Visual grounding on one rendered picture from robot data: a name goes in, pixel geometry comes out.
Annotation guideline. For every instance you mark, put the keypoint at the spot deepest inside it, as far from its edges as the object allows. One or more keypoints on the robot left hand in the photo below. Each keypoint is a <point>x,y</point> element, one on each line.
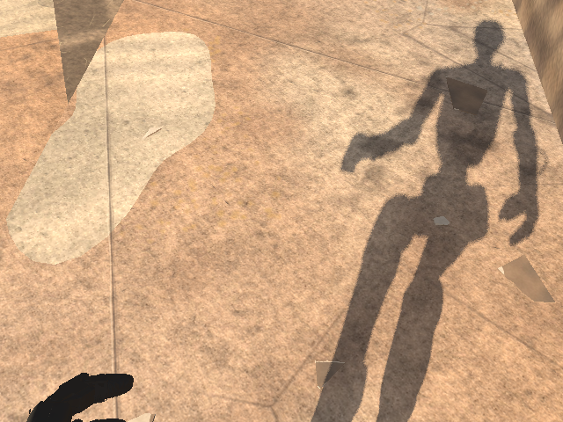
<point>79,393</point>

